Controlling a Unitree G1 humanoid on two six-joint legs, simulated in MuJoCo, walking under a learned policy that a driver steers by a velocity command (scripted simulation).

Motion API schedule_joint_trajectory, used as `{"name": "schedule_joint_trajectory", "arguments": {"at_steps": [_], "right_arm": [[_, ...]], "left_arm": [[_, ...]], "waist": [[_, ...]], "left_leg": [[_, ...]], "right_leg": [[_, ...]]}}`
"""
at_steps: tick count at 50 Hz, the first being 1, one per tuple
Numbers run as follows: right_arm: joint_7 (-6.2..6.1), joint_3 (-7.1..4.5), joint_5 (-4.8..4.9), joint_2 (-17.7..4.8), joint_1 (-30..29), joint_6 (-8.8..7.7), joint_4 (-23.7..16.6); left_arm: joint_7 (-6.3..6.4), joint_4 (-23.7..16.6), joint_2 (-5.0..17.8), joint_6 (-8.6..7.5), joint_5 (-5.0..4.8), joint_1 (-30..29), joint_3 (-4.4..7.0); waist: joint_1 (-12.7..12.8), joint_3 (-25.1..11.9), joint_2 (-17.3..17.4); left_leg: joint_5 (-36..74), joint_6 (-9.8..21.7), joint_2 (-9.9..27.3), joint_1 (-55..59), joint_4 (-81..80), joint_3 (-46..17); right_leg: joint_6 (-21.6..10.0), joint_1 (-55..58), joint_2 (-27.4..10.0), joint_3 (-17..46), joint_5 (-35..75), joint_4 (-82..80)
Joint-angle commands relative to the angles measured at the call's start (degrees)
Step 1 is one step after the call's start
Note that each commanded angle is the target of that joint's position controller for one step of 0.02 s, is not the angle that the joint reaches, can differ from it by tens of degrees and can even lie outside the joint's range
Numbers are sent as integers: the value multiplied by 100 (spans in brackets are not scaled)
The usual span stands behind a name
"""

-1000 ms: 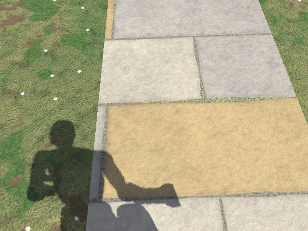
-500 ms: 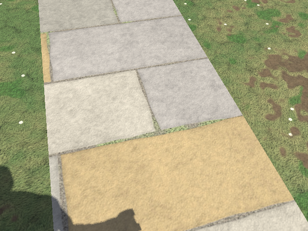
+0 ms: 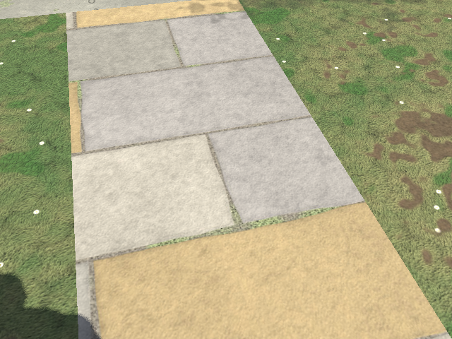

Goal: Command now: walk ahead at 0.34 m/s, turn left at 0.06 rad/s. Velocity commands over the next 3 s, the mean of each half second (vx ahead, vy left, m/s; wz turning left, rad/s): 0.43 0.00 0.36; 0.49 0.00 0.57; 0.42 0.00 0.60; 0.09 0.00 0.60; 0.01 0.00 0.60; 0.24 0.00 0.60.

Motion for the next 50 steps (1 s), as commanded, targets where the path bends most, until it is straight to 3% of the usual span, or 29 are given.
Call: {"name": "schedule_joint_trajectory", "arguments": {"at_steps": [1, 2, 3, 5, 6, 8, 12, 15, 17, 19, 20, 21, 22, 23, 24, 25, 26, 27, 29, 32, 37, 41, 44, 45, 46, 47, 48, 49, 50], "right_arm": [[91, -346, -69, -1398, 1545, -130, 120], [87, -225, -77, -1062, 1191, -163, 14], [49, -167, -64, -847, 922, -165, -96], [-10, -130, -72, -778, 728, -108, -200], [-40, -90, -72, -672, 770, -60, -203], [-109, -79, -39, -647, 916, 11, -188], [-263, -157, -20, -913, 1019, 114, -197], [-281, -202, 47, -983, 1168, 148, -198], [-292, -246, 81, -1037, 1068, 156, -244], [-287, -270, 65, -1017, 911, 178, -313], [-268, -230, 18, -866, 880, 179, -364], [-246, -107, -104, -502, 819, 183, -542], [-260, 73, 13, 154, 1591, 115, -745], [-262, -46, 192, -453, 1559, 101, -651], [-258, -161, 214, -827, 989, 123, -710], [-260, -169, 134, -819, 685, 148, -746], [-240, -177, 52, -733, 528, 165, -780], [-202, -187, 53, -642, 532, 205, -808], [-158, -151, 72, -421, 484, 296, -872], [-132, -112, 7, -329, 127, 355, -1099], [46, -37, 4, -269, -662, 266, -1341], [161, -36, 27, -326, -1260, 273, -1658], [183, -176, -9, -589, -986, 319, -1757], [160, -313, -3, -799, -276, 342, -1601], [76, -527, 24, -1176, 768, 390, -1316], [-49, -668, 65, -1785, 1240, 431, -1221], [8, -614, 37, -1967, 1064, 310, -1489], [71, -462, -7, -1406, 1014, 214, -1473], [71, -396, -24, -1203, 839, 153, -1414]], "left_arm": [[62, -1016, 453, -290, -42, -1063, 115], [54, -969, 734, -384, -131, -949, 200], [-3, -891, 747, -467, -143, -947, 204], [-62, -832, 673, -574, -2, -1070, 222], [-107, -843, 633, -597, 56, -1139, 232], [-180, -902, 452, -603, 63, -1315, 192], [-261, -1068, 230, -632, 8, -2000, 91], [-302, -1170, 416, -655, -64, -2288, 130], [-288, -1181, 620, -678, -89, -2212, 202], [-233, -1059, 822, -700, -78, -1702, 307], [-173, -900, 1006, -703, -50, -1058, 413], [-110, -790, 1312, -692, 45, -74, 501], [-150, -664, 1792, -627, 176, 327, 565], [-189, -656, 1259, -622, 140, 182, 447], [-172, -672, 884, -616, 70, -181, 340], [-169, -635, 736, -598, 66, -472, 286], [-179, -575, 575, -586, 103, -658, 244], [-174, -524, 522, -602, 156, -787, 229], [-166, -419, 531, -671, 122, -853, 257], [-152, -252, 770, -728, 92, -799, 345], [-108, -73, 1045, -644, 63, -668, 406], [-107, 112, 1262, -521, -52, -346, 470], [-88, 147, 1512, -390, -121, -324, 533], [-74, 131, 1538, -334, -151, -393, 530], [-46, 95, 1361, -326, -116, -319, 450], [-55, -123, 713, -369, 151, -43, 235], [-107, -391, 520, -571, 127, 9, 91], [-165, -489, 1123, -700, -102, -704, 233], [-183, -573, 1105, -773, -172, -927, 209]], "waist": [[-725, 76, 1986], [-502, 350, 1362], [-394, 542, 1007], [-320, 529, 596], [-309, 440, 584], [-324, 355, 703], [-461, 450, 730], [-499, 501, 816], [-339, 493, 890], [17, 275, 902], [341, -162, 799], [763, -1101, 277], [365, -1940, -1661], [394, -1592, -1523], [419, -737, -930], [311, -322, -478], [200, -84, -369], [57, 14, -512], [-27, 112, -502], [-34, 306, -239], [232, 450, -86], [398, 618, -81], [87, 240, -299], [-354, -170, -277], [-841, -725, -108], [-680, -1160, 1208], [-400, -2201, 1679], [-738, -1802, 815], [-607, -1049, 732]], "left_leg": [[-1099, 1397, 2143, 2222, -2230, -4288], [-1382, 1534, 2307, 2141, -2293, -4490], [-1258, 1387, 2065, 2041, -2227, -3920], [-304, 1121, 1685, 1958, -2239, -3081], [168, 1011, 1460, 1834, -2292, -2691], [937, 971, 1213, 1695, -2369, -2156], [1348, 858, 981, 979, -2285, -1647], [1104, 797, 1131, 673, -2158, -1883], [1087, 672, 1269, 726, -1999, -2116], [1747, 504, 1187, 696, -1437, -2093], [2223, 338, 856, 503, -593, -1885], [1420, 134, 459, -242, 1075, -1586], [-1541, -186, -343, -2033, 3047, -1026], [-1527, -216, 15, -2793, 3958, -1244], [-992, -194, 267, -3016, 4151, -1132], [-536, -211, 498, -2830, 4042, -983], [-255, -226, 642, -2641, 3806, -987], [-77, -235, 781, -2382, 3636, -995], [59, -276, 854, -2233, 3438, -892], [485, -387, 912, -2552, 2831, -906], [1780, -338, 801, -2316, 1267, -524], [1528, -108, 690, -2277, 541, -223], [663, 227, 200, -1485, 339, 238], [685, 402, -102, -517, 113, 417], [920, 625, -288, 1103, -46, 291], [816, 1215, 1061, 2915, -217, -1975], [-502, 2195, 2073, 3875, -1358, -5184], [-649, 1816, 1972, 3661, -1717, -4738], [-297, 1604, 1766, 2922, -1705, -3890]], "right_leg": [[-20, -3128, 471, -159, -966, 2249], [-93, -3679, 134, 177, -1007, 3057], [-199, -3871, -95, 185, -463, 3258], [-236, -3902, -335, 52, 395, 2927], [-184, -3625, -367, 5, 665, 2628], [0, -3277, -239, -211, 992, 1892], [276, -2383, 52, -363, 1884, 295], [280, -1843, 126, -273, 2238, -155], [170, -1520, 90, -131, 2202, -365], [-37, -727, 128, -207, 1980, -587], [-206, 215, 70, -234, 1886, -688], [-567, 1729, -849, 668, 1255, -591], [-1378, 3297, -2257, 3321, -70, -1264], [-1471, 2891, -2344, 4178, -1386, -1875], [-1258, 2178, -2119, 3240, -1180, -1924], [-1130, 1497, -1859, 2341, -245, -1919], [-1065, 982, -1597, 1726, 475, -2017], [-1016, 614, -1440, 1265, 886, -2155], [-1076, 281, -1380, 714, 1378, -2402], [-1232, 241, -1514, 216, 1883, -2638], [-1032, 439, -1351, -811, 2389, -2618], [-848, 1028, -1521, -1154, 2539, -2414], [-672, 1401, -1542, -1464, 4907, -1331], [-555, 1241, -1411, -1657, 5687, -298], [-340, 429, -1185, -1785, 5401, 1114], [0, -1676, -634, -1777, 1517, 3214], [150, -3131, 327, -415, -1259, 4607], [48, -3738, -6, 156, -796, 4788], [-72, -3856, -218, 54, -284, 4424]]}}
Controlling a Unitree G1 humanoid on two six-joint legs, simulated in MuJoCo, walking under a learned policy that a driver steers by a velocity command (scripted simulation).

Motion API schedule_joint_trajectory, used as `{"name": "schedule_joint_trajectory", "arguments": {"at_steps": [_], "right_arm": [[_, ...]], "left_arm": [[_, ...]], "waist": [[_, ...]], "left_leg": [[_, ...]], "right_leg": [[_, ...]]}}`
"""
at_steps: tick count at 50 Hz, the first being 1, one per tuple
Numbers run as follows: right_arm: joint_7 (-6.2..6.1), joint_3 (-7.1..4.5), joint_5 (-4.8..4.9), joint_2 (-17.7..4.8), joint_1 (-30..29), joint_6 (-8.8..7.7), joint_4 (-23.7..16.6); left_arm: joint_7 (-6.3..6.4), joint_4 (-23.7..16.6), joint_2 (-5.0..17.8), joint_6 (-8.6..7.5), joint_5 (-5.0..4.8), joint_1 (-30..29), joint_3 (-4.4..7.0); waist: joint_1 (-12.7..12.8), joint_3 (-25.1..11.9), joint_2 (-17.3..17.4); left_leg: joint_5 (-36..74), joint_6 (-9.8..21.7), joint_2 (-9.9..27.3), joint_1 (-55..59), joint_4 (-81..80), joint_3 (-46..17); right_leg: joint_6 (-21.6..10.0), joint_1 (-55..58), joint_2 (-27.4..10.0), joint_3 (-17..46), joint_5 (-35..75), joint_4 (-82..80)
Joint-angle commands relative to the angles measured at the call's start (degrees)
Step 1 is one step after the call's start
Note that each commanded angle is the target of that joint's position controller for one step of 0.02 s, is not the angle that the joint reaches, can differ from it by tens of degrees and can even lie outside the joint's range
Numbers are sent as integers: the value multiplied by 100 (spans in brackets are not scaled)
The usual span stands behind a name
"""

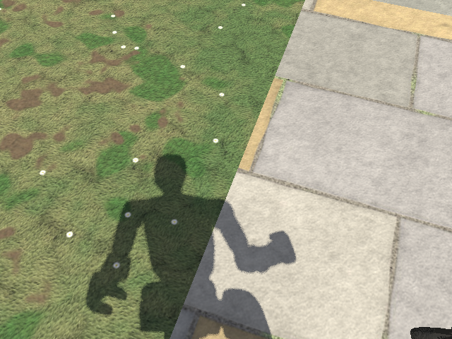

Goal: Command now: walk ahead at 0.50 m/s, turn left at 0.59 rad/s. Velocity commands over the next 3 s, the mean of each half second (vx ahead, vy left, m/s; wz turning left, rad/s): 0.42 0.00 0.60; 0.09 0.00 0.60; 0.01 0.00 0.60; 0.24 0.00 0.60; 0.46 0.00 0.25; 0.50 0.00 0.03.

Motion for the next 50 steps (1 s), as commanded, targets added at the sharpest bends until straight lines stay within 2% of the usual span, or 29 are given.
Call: {"name": "schedule_joint_trajectory", "arguments": {"at_steps": [1, 2, 3, 5, 7, 10, 14, 17, 19, 20, 21, 22, 23, 24, 25, 26, 28, 30, 34, 37, 40, 43, 44, 45, 46, 47, 48, 49, 50], "right_arm": [[-38, -287, -24, -920, 1063, -159, -137], [-58, -229, -65, -752, 759, -165, -202], [-85, -197, -121, -692, 597, -164, -277], [-140, -210, -107, -731, 590, -200, -227], [-219, -234, -79, -822, 745, -209, -120], [-304, -248, -31, -865, 984, -170, 21], [-341, -280, 17, -943, 1328, -120, 215], [-401, -289, 13, -889, 1381, 0, 293], [-437, -285, 11, -813, 1160, 78, 202], [-433, -225, 1, -623, 1055, 79, 101], [-443, -107, -118, -296, 1102, 77, -96], [-404, -36, -11, -122, 2407, 73, -37], [-411, -167, 40, -795, 2467, 122, 153], [-427, -261, 47, -1062, 1708, 207, 60], [-470, -285, 17, -1063, 1345, 299, -11], [-493, -310, -22, -1025, 1179, 379, -91], [-489, -250, 10, -668, 1300, 489, -110], [-493, -194, -21, -471, 1176, 494, -199], [-399, -161, -49, -456, 801, 499, -358], [-307, -162, -42, -487, 526, 530, -470], [-220, -194, -45, -555, 276, 555, -623], [-173, -274, -53, -618, 481, 558, -584], [-232, -377, -70, -881, 726, 549, -518], [-350, -548, -101, -1573, 998, 527, -569], [-332, -516, -249, -1692, 880, 427, -707], [-272, -438, -257, -1374, 889, 302, -672], [-275, -390, -202, -1241, 703, 218, -604], [-293, -364, -116, -1115, 458, 201, -612], [-323, -321, -51, -1029, 249, 225, -638]], "left_arm": [[9, -788, 706, -366, 0, -475, 69], [40, -741, 753, -334, 122, -409, 108], [25, -711, 758, -267, 152, -319, 122], [21, -677, 613, -160, 212, -275, 94], [34, -758, 477, -99, 238, -574, 47], [2, -913, 302, -115, 211, -1268, -38], [-111, -1073, 334, -202, 106, -1909, -55], [-152, -1094, 554, -260, 165, -1838, 52], [-129, -972, 642, -301, 192, -1333, 130], [-89, -921, 768, -325, 263, -915, 182], [-37, -906, 1133, -311, 359, -221, 250], [-67, -790, 1276, -174, 359, -47, 278], [-79, -902, 852, -74, 196, -211, 209], [-34, -1010, 501, -2, 173, -449, 108], [-10, -1013, 393, 76, 205, -768, 46], [5, -989, 356, 125, 208, -978, 23], [34, -877, 461, 130, 283, -1132, 55], [59, -762, 566, 119, 275, -1113, 105], [111, -661, 749, 238, 189, -1213, 176], [85, -601, 870, 330, 147, -1268, 209], [31, -491, 1024, 386, 65, -1125, 262], [16, -384, 1024, 434, -77, -1089, 273], [-6, -247, 823, 438, -38, -771, 225], [-39, -396, 462, 420, 236, -735, 106], [12, -653, 492, 412, 284, -1115, 94], [32, -639, 746, 428, 185, -1361, 176], [49, -637, 734, 443, 92, -1334, 190], [95, -535, 712, 454, 117, -1225, 200], [126, -534, 777, 467, 164, -1208, 224]], "waist": [[-517, -1165, 72], [-298, -954, 141], [-152, -889, 262], [-82, -844, 242], [-138, -669, 183], [-391, -488, 331], [-635, -359, 451], [-524, -412, 614], [-236, -661, 758], [-5, -1043, 648], [189, -1946, -185], [-350, -2809, -1916], [-259, -2612, -1258], [-51, -1849, -825], [-109, -1420, -485], [-202, -1049, -514], [-360, -771, -815], [-320, -852, -856], [-231, -1136, -657], [-158, -949, -723], [-81, -843, -744], [-284, -877, -671], [-330, -970, -252], [-238, -1149, 1350], [-405, -1251, 1708], [-580, -1320, 952], [-413, -1174, 778], [-293, -1121, 530], [-214, -1064, 590]], "left_leg": [[-309, 1182, 1630, 3368, -2118, -3140], [380, 1087, 1429, 2715, -2168, -2680], [733, 1073, 1302, 2308, -2297, -2475], [1391, 1164, 1208, 1897, -2424, -2184], [1575, 1133, 1066, 1645, -2491, -1884], [1114, 868, 797, 1504, -2448, -1629], [510, 703, 857, 1517, -2278, -1897], [1310, 486, 902, 2024, -1507, -2287], [1821, 240, 737, 2144, -834, -2423], [1866, 1, 402, 1945, -91, -2235], [214, -297, -23, 1130, 1532, -1753], [-3297, -629, -649, -518, 3154, -1339], [-2764, -781, -98, -910, 3811, -1409], [-2312, -889, 65, -1114, 3945, -1150], [-1988, -958, 238, -1018, 3797, -949], [-1805, -992, 388, -896, 3614, -874], [-1540, -999, 458, -324, 3139, -580], [-1362, -1027, 512, -312, 2662, -465], [-677, -979, 689, -55, 1759, -388], [-476, -863, 662, 326, 1074, -180], [-659, -708, 596, 474, 415, -7], [0, -382, 353, 1264, -952, 197], [916, -150, 414, 1984, -1456, -138], [3284, 405, 1741, 3067, -1502, -1927], [3535, 1546, 2522, 2948, -1612, -3135], [3417, 1538, 2275, 2870, -1674, -2743], [3158, 1218, 1957, 2751, -1621, -2265], [2814, 935, 1696, 2663, -1593, -2018], [2788, 826, 1594, 2513, -1600, -1917]], "right_leg": [[-192, -3177, -163, 659, 602, 887], [-158, -2760, -307, 681, 860, 441], [-119, -2433, -361, 692, 1036, 294], [47, -2232, -305, 579, 1223, -67], [207, -2305, -205, 513, 1687, -676], [289, -2157, 26, 502, 2808, -2048], [230, -1666, 308, 535, 3357, -3097], [42, -1439, 484, 625, 2930, -3550], [-166, -783, 530, 514, 2898, -3837], [-370, 85, 237, 598, 3537, -4005], [-738, 1681, -926, 1563, 5194, -3626], [-1885, 3308, -2364, 3708, 5625, -3609], [-1791, 2897, -2284, 3874, 4274, -3860], [-1533, 2231, -1902, 2910, 3795, -4001], [-1383, 1516, -1591, 2271, 3670, -4151], [-1360, 891, -1385, 1853, 3638, -4282], [-1339, 50, -1045, 1104, 3645, -4653], [-1507, 177, -1146, 813, 4168, -4755], [-1593, 457, -1366, 417, 3952, -4839], [-1486, 312, -1346, 90, 3254, -4908], [-1369, 611, -1499, 41, 3168, -4704], [-919, 603, -1368, -259, 2980, -3976], [-532, 191, -1071, -538, 2544, -3321], [13, -1222, -370, -1061, 557, -1557], [311, -2362, 329, -357, -1115, -210], [287, -2479, 237, 255, -958, 409], [213, -2530, 150, 395, -499, 452], [201, -2528, 84, 467, -120, 245], [235, -2437, 85, 484, 154, 100]]}}
Over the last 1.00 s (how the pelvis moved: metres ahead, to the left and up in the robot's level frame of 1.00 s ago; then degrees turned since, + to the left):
0.44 0.11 -0.01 32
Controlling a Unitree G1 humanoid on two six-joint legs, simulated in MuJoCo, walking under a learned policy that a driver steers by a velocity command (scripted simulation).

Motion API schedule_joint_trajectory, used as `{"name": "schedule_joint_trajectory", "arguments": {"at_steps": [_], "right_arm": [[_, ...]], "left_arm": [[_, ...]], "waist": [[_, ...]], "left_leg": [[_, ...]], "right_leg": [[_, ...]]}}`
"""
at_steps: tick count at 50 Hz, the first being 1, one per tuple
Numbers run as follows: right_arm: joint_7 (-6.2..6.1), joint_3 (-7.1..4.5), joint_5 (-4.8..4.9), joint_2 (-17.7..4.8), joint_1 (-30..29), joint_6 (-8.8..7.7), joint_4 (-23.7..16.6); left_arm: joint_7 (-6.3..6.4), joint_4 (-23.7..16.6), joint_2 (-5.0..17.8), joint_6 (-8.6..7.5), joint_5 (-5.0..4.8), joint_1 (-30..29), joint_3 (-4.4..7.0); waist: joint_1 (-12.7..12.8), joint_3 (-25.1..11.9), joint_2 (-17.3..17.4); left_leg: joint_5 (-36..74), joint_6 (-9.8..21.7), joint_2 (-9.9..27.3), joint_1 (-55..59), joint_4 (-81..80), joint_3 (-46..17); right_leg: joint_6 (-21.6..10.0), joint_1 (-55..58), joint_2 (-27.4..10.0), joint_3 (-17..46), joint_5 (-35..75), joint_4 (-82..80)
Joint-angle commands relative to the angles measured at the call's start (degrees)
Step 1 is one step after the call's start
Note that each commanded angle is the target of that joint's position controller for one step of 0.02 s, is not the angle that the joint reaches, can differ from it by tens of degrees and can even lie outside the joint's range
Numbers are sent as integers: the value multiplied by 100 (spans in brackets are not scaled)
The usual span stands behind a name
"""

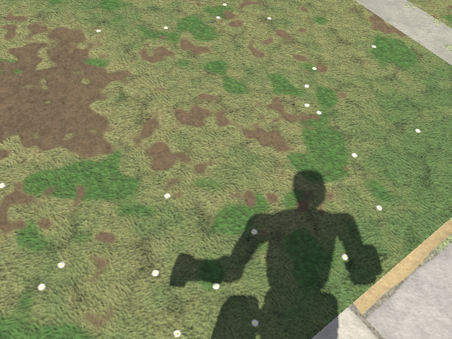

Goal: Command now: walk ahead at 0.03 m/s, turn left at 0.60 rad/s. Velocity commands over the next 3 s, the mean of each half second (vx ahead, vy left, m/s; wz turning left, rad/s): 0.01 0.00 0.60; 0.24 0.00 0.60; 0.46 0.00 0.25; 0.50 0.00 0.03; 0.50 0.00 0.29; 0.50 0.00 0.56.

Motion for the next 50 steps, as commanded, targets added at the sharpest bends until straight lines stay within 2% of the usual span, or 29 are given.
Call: {"name": "schedule_joint_trajectory", "arguments": {"at_steps": [1, 3, 6, 12, 15, 16, 17, 18, 19, 20, 21, 22, 24, 26, 28, 30, 32, 34, 36, 37, 38, 39, 40, 41, 42, 43, 44, 46, 50], "right_arm": [[-89, -263, 55, -937, -119, -112, -382], [-121, -260, 8, -933, -151, -86, -397], [-163, -295, 30, -1010, -75, -46, -354], [-111, -317, 45, -1055, -172, 28, -341], [-116, -300, 129, -991, -377, 70, -358], [-138, -277, 162, -909, -388, 81, -359], [-147, -205, 112, -638, -163, 79, -355], [-159, -207, 137, -596, -13, 43, -483], [-173, -368, 23, -1113, 110, -1, -352], [-150, -465, 84, -1293, 189, 19, -202], [-159, -466, 95, -1163, 290, 76, -67], [-165, -435, 83, -1009, 296, 125, -35], [-129, -345, 141, -725, 144, 152, -98], [-108, -274, 166, -576, -185, 131, -248], [-71, -216, 126, -490, -317, 124, -337], [-13, -150, 116, -416, -372, 119, -391], [46, -139, 132, -451, -341, 106, -407], [96, -160, 138, -518, -233, 75, -367], [137, -177, 140, -466, 224, 30, -154], [125, -223, 152, -506, 680, 11, 78], [88, -346, 196, -722, 1378, -12, 328], [4, -512, 169, -1475, 1939, -73, 335], [94, -450, 84, -1493, 1758, -293, 130], [125, -322, 71, -1064, 1490, -429, 135], [120, -224, 92, -794, 1272, -505, 139], [90, -182, 107, -709, 1071, -509, 111], [51, -151, 95, -691, 969, -497, 101], [-32, -146, 38, -731, 1010, -505, 119], [-154, -179, 79, -828, 1233, -484, 331]], "left_arm": [[64, -387, 542, -59, 34, -73, 145], [48, -358, 439, -56, -9, 33, 118], [44, -417, 302, -53, -16, -134, 60], [-47, -492, 352, -106, -62, -127, 77], [-110, -442, 340, -179, -58, 222, 114], [-105, -381, 413, -194, -21, 431, 156], [-66, -402, 787, -175, 72, 605, 243], [-51, -372, 1212, -129, 198, 451, 320], [-24, -547, 876, -169, 232, 253, 239], [26, -639, 570, -175, 188, -48, 143], [65, -677, 444, -157, 112, -269, 112], [104, -688, 362, -148, 20, -299, 86], [167, -660, 376, -92, 28, -102, 66], [202, -610, 464, -35, 70, 201, 101], [191, -581, 610, 7, 62, 319, 156], [142, -558, 792, 22, -9, 442, 231], [82, -550, 913, -13, -83, 426, 272], [16, -517, 966, -84, -146, 435, 289], [-42, -469, 926, -135, -248, 315, 274], [-60, -425, 738, -157, -250, 343, 223], [-91, -416, 373, -187, -163, 357, 109], [-130, -795, -108, -255, 86, -22, -53], [-124, -1058, 202, -406, -35, -438, 20], [-171, -1077, 528, -500, -202, -515, 111], [-210, -968, 646, -571, -201, -348, 151], [-206, -840, 636, -621, -77, -247, 162], [-214, -806, 640, -656, 13, -210, 175], [-241, -734, 485, -675, 29, -222, 142], [-245, -818, 164, -657, -8, -713, 8]], "waist": [[17, -1072, 923], [52, -1168, 939], [-61, -1136, 956], [-143, -1031, 1160], [82, -1048, 1164], [173, -1061, 1043], [66, -1189, 218], [-185, -795, -1431], [-98, -767, -1043], [-211, -668, -671], [-294, -550, -521], [-223, -468, -545], [-81, -405, -573], [155, -503, -678], [260, -660, -733], [372, -774, -757], [353, -649, -859], [271, -527, -811], [-55, -517, -631], [-242, -609, -443], [-504, -823, 164], [-634, -821, 1896], [-705, -727, 1591], [-585, -320, 1234], [-413, -50, 1119], [-305, -18, 920], [-224, -2, 937], [-183, -120, 878], [-329, -51, 825]], "left_leg": [[3129, 1134, 1323, 1346, -812, -1535], [3024, 1149, 1206, 1305, -827, -1505], [2516, 1146, 1150, 1268, -772, -1716], [1697, 1095, 1035, 884, -687, -2454], [1570, 852, 801, 776, -413, -2669], [1131, 616, 596, 485, -222, -2559], [-192, 266, 145, -191, 655, -2031], [-2186, -109, -810, -1414, 1697, -838], [-2363, -375, -383, -1473, 3098, -857], [-1966, -443, -276, -1412, 3592, -833], [-1628, -548, -220, -1437, 3818, -734], [-1322, -644, -193, -1638, 4028, -686], [-1048, -764, -119, -1694, 3876, -389], [-983, -842, 28, -1828, 3296, -209], [-1061, -863, 194, -1614, 2690, -92], [-1074, -767, 301, -1213, 2087, 149], [-1108, -603, 294, -800, 1571, 367], [-1043, -374, 264, -393, 1002, 499], [-501, -105, 146, 432, 29, 712], [-422, 23, -29, 1186, -281, 806], [-572, 249, 109, 2225, -510, 325], [-1004, 1028, 1639, 3134, -1062, -2384], [-1881, 1840, 2222, 2756, -1758, -4070], [-2097, 1736, 2141, 2576, -1939, -3643], [-1828, 1521, 1878, 2356, -1939, -3083], [-1286, 1340, 1637, 2228, -1911, -2648], [-665, 1233, 1444, 2090, -1941, -2306], [314, 1148, 1226, 1967, -1972, -1886], [860, 961, 923, 1527, -1894, -1363]], "right_leg": [[84, -789, 14, 463, 374, 495], [157, -581, 131, 457, 598, 88], [205, -353, 224, 541, 678, -815], [65, 365, 433, 635, 612, -1965], [-122, 1020, 468, 564, 1213, -3204], [-246, 1547, 282, 586, 1882, -3802], [-623, 2234, -755, 1462, 2271, -4072], [-1583, 2201, -1851, 2872, 3230, -4362], [-2066, 1884, -2258, 3064, 3325, -4389], [-1869, 1699, -1921, 2456, 3181, -4313], [-1578, 1677, -1504, 1899, 2884, -4244], [-1474, 1807, -1331, 1596, 2833, -4218], [-1496, 1919, -1134, 1086, 3080, -4256], [-1596, 2414, -1222, 939, 3293, -4243], [-1646, 2663, -1363, 820, 3488, -4189], [-1626, 2534, -1452, 726, 2286, -4432], [-1556, 2177, -1487, 683, 1180, -4662], [-1465, 1937, -1563, 618, 721, -4707], [-1277, 1584, -1499, 343, 480, -4399], [-1119, 1174, -1328, 69, 397, -3915], [-826, 465, -992, -410, 332, -2690], [-254, -1503, -183, -888, -714, -189], [-253, -2516, 211, 268, -808, 630], [-376, -2702, -105, 545, -295, 732], [-447, -2601, -251, 542, 350, 518], [-417, -2410, -330, 530, 814, 240], [-349, -2164, -330, 516, 1187, -79], [-200, -1831, -155, 385, 1812, -494], [14, -1276, 128, 328, 2742, -1953]]}}
Over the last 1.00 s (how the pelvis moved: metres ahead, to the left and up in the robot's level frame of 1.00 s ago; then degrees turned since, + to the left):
0.33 0.02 0.02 36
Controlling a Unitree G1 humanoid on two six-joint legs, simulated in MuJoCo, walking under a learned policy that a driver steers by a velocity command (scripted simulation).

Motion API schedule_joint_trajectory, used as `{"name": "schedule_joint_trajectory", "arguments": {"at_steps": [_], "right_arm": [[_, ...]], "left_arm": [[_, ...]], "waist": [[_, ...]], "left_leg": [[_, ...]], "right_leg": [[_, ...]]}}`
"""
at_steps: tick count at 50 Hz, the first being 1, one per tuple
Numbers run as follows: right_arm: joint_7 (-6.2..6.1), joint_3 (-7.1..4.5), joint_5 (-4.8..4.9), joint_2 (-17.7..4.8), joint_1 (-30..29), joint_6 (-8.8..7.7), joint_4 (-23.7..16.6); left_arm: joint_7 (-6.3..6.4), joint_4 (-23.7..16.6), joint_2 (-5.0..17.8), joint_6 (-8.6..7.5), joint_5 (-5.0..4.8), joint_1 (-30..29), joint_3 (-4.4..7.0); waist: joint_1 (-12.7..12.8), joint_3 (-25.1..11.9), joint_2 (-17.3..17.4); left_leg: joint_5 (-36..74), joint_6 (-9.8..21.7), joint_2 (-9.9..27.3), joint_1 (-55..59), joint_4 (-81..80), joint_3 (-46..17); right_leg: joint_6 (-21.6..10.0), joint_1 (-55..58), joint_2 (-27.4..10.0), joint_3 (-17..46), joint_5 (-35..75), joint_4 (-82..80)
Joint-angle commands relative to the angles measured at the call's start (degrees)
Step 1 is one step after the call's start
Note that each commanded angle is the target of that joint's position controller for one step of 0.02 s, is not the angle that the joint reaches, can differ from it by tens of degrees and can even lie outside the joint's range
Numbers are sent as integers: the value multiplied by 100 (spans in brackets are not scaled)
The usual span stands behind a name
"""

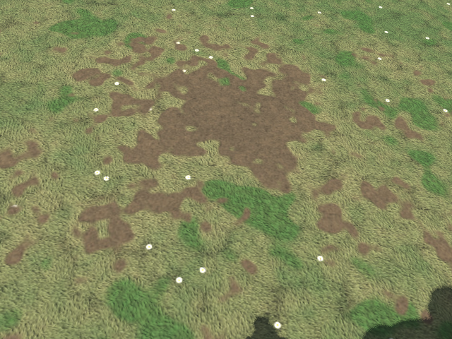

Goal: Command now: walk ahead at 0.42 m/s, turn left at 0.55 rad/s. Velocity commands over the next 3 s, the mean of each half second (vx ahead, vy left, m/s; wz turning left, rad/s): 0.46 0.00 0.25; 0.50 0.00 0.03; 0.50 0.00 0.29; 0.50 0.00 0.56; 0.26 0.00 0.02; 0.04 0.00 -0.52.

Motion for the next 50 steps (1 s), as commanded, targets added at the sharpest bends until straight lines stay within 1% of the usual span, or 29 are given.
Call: {"name": "schedule_joint_trajectory", "arguments": {"at_steps": [1, 4, 8, 9, 10, 11, 12, 13, 14, 15, 16, 17, 18, 21, 24, 28, 32, 34, 35, 36, 37, 38, 39, 40, 41, 42, 44, 46, 50], "right_arm": [[-115, -344, 24, -1155, -132, -89, -259], [-114, -334, 66, -1120, 147, -100, -7], [-118, -367, 69, -1162, 158, -58, 208], [-118, -375, 56, -1183, 115, -37, 219], [-116, -370, 33, -1183, 67, -10, 222], [-113, -320, 2, -1092, 21, 12, 206], [-113, -205, -103, -830, 44, 26, 93], [-69, -32, 32, -150, 1023, -48, 110], [-59, -116, 148, -753, 599, -123, 188], [-36, -216, 235, -1072, -196, -164, 17], [-42, -179, 154, -1025, -619, -207, -84], [-24, -190, 44, -962, -842, -245, -136], [1, -194, 25, -878, -759, -241, -115], [25, -109, 19, -545, -639, -168, -44], [38, -21, -70, -419, -1231, -181, -253], [146, 42, -18, -319, -2047, -287, -405], [258, -13, 48, -470, -2527, -326, -589], [293, -73, 38, -604, -2423, -331, -590], [288, -140, 22, -721, -2072, -331, -506], [254, -271, 6, -934, -1305, -318, -274], [193, -397, -28, -1267, -313, -290, -65], [175, -531, -113, -1932, 122, -261, 24], [198, -407, -22, -1392, 229, -256, 39], [202, -301, -18, -1124, -188, -270, 23], [199, -253, -33, -975, -547, -271, -17], [218, -205, -63, -829, -833, -277, -11], [231, -168, -115, -694, -1090, -335, -9], [226, -198, -64, -769, -1085, -412, 103], [142, -242, -50, -938, -893, -402, 334]], "left_arm": [[-35, -566, 190, -121, -31, -991, -19], [-120, -684, 140, -165, -76, -1362, -78], [-162, -694, 352, -225, -90, -1192, -18], [-142, -660, 442, -231, -80, -995, 25], [-95, -568, 575, -228, -67, -569, 101], [-40, -397, 760, -213, -49, 199, 194], [2, -282, 1017, -195, 36, 1259, 236], [-50, -3, 1352, -162, 36, 1794, 329], [-73, 4, 743, -182, -102, 1736, 175], [-24, -23, 529, -163, -104, 1296, 107], [11, -58, 473, -129, -43, 956, 71], [24, -49, 387, -112, 9, 784, 41], [44, -54, 299, -134, 75, 709, -1], [66, 57, 288, -196, -35, 738, -14], [104, 153, 515, -188, -82, 862, 34], [130, 266, 670, -107, -139, 1178, 48], [148, 472, 787, 27, -185, 1579, 71], [176, 524, 862, 110, -180, 1594, 95], [192, 516, 910, 145, -176, 1507, 103], [206, 505, 831, 179, -152, 1466, 65], [227, 387, 574, 179, -43, 1467, -59], [194, 184, -135, 73, -5, 2154, -283], [167, 285, 232, -43, -114, 1976, -222], [134, 127, 655, -115, -266, 1451, -97], [137, 36, 617, -146, -265, 1078, -114], [143, 8, 556, -137, -162, 901, -108], [128, 69, 416, -23, -105, 1067, -101], [137, 100, 235, 85, -75, 1126, -141], [137, -126, 110, 98, -25, 333, -199]], "waist": [[-114, 288, 923], [-292, 424, 902], [-142, 451, 1053], [-35, 311, 1131], [201, -32, 1178], [598, -624, 1113], [998, -1566, 620], [517, -2538, -1454], [771, -2085, -978], [804, -1074, -542], [660, -596, -4], [513, -262, 106], [331, -231, -35], [168, -107, -201], [286, 142, -88], [598, 231, -25], [680, 297, -75], [521, 195, -132], [276, -23, -170], [-128, -505, -99], [-546, -1289, 187], [-237, -2079, 1671], [-425, -2360, 1629], [-388, -1397, 1250], [-254, -905, 872], [-93, -512, 647], [211, -372, 800], [326, -284, 723], [154, 47, 546]], "left_leg": [[1177, 793, 1012, -133, -673, -870], [1173, 758, 1149, -211, -666, -911], [1980, 621, 1452, 353, -326, -1060], [2804, 565, 1437, 481, -48, -1026], [3986, 484, 1307, 534, 525, -897], [4628, 327, 1028, 259, 1519, -662], [3295, 152, 707, -873, 3163, -604], [-1272, -296, -381, -2951, 5366, -400], [-1618, -270, -217, -3564, 5922, -799], [-1158, -226, 82, -3858, 5966, -592], [-746, -188, 367, -3688, 5730, -326], [-477, -189, 557, -3563, 5404, -201], [-272, -175, 727, -3254, 5190, -200], [-214, -281, 864, -3133, 4580, -2], [518, -453, 954, -3388, 3542, 168], [1839, -494, 694, -2899, 2004, 462], [1807, -321, 565, -2901, 1360, 411], [1371, -162, 469, -2672, 1189, 461], [1231, -49, 329, -2160, 1066, 591], [1222, 118, 179, -1098, 953, 735], [1238, 406, 784, 490, 1178, 129], [315, 1363, 2278, 2548, 847, -2637], [-409, 1515, 2426, 2627, 76, -3816], [-381, 1232, 2225, 1958, 5, -2929], [155, 1083, 1966, 1204, -52, -2167], [745, 1015, 1740, 515, -213, -1660], [1336, 976, 1487, -229, -551, -1138], [1757, 1074, 1441, -546, -788, -770], [1887, 996, 1283, -563, -1039, -207]], "right_leg": [[137, -284, 212, -87, 781, -1052], [52, 54, 240, -107, 1098, -1553], [-274, 289, 220, -87, 691, -1899], [-381, 586, 319, -209, 426, -1911], [-530, 1228, 497, -412, 285, -1966], [-748, 2413, 460, -451, 460, -1964], [-1160, 4288, -492, 642, 374, -1663], [-2147, 6192, -1938, 3713, -1222, -2343], [-1977, 5835, -1872, 4398, -2253, -3170], [-1747, 4970, -1704, 3390, -2141, -3249], [-1621, 4128, -1485, 2712, -1502, -3333], [-1621, 3479, -1293, 2255, -861, -3441], [-1584, 3118, -1119, 1934, -491, -3575], [-1709, 2677, -1005, 1364, 43, -3935], [-1721, 2533, -940, 884, 382, -4177], [-1440, 2511, -678, 269, 693, -4122], [-1296, 3248, -1044, 379, 814, -3852], [-1178, 3635, -1179, 395, 1392, -3498], [-1089, 3703, -1112, 285, 2199, -3025], [-945, 3516, -863, 60, 2859, -2066], [-742, 2639, -595, -149, 2043, -577], [-311, 308, 409, -339, -1032, 1708], [-316, -452, 455, 429, -2597, 2492], [-393, -909, 122, 440, -2265, 2703], [-421, -825, -154, 286, -1763, 2484], [-383, -663, -321, 215, -1426, 2115], [-301, -51, -505, 239, -1016, 1719], [-185, 68, -524, 164, -839, 1417], [-49, -215, -511, 99, 300, 29]]}}
Over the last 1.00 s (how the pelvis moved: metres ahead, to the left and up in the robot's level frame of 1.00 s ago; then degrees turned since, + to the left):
0.07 0.07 0.01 35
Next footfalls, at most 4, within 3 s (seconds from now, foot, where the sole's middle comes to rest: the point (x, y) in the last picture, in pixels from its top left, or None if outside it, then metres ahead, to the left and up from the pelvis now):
0.22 right None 0.32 -0.12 -0.79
0.74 left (154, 304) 0.58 0.16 -0.79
1.24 right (221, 216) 0.90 -0.05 -0.79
1.78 left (130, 173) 1.08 0.28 -0.79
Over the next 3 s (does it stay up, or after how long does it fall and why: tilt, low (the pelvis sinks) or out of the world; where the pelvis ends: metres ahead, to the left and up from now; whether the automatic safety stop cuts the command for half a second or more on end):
stays up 1.28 0.33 -0.01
